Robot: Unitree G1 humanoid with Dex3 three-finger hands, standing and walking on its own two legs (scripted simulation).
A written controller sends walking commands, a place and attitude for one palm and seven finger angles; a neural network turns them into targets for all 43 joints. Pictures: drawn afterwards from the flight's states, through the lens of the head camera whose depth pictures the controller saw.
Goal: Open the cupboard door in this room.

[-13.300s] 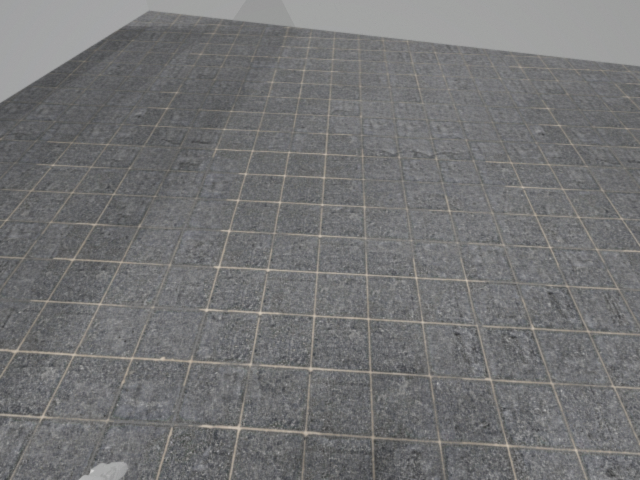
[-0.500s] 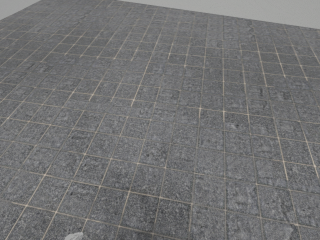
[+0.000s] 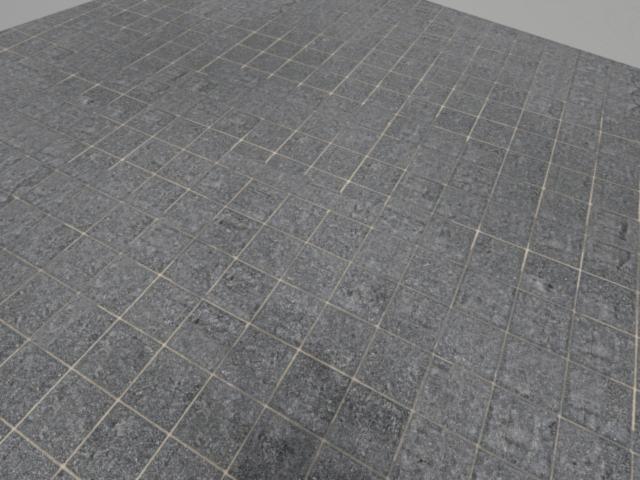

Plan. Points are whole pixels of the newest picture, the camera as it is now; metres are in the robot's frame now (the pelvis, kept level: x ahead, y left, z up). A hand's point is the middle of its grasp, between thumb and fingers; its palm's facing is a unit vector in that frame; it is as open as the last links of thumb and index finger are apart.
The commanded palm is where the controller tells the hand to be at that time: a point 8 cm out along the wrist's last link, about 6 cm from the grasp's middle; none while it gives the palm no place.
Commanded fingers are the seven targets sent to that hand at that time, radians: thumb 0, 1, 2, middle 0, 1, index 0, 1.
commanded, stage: turn or walk to find it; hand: left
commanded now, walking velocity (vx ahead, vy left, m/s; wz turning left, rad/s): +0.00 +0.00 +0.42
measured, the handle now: out of the picture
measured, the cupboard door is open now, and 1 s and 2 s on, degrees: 0 0 0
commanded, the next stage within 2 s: none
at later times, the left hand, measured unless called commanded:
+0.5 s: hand out of the picture +0.04 +0.19 -0.14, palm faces +0.21 -0.94 -0.28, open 7.4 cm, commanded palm none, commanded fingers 0.00 0.90 0.90 -0.20 -0.30 -0.20 -0.30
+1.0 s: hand out of the picture -0.11 +0.22 -0.18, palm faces +0.45 -0.86 -0.24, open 7.4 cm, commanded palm none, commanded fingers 0.00 0.90 0.90 -0.20 -0.30 -0.20 -0.30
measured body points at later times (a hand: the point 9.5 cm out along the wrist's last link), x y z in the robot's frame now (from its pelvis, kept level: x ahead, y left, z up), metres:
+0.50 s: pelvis -0.02 -0.02 +0.00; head +0.02 -0.05 +0.45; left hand +0.03 +0.24 -0.12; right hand +0.09 -0.26 -0.16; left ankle -0.04 +0.12 -0.69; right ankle +0.01 -0.12 -0.73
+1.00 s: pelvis -0.05 +0.01 +0.00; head -0.03 +0.04 +0.45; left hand -0.14 +0.26 -0.16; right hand +0.14 -0.18 -0.13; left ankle -0.10 +0.10 -0.73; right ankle -0.01 -0.13 -0.67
